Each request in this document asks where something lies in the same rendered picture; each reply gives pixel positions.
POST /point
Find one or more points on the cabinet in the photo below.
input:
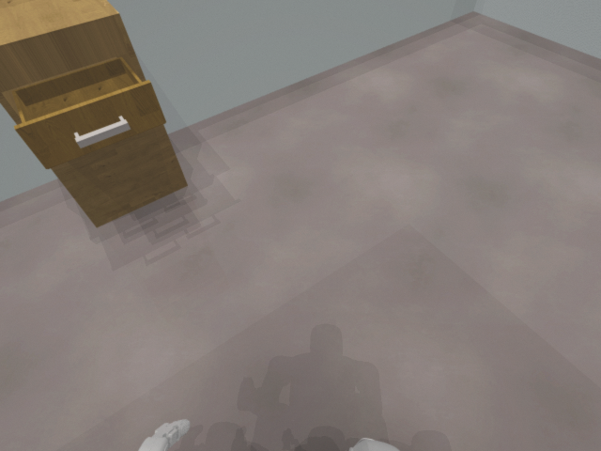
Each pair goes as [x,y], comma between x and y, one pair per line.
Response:
[44,39]

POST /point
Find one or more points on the drawer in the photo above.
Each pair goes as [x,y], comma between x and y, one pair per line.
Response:
[84,101]

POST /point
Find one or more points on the left robot hand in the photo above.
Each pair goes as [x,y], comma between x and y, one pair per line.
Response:
[166,436]

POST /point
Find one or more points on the handle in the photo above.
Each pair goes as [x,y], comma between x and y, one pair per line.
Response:
[103,133]

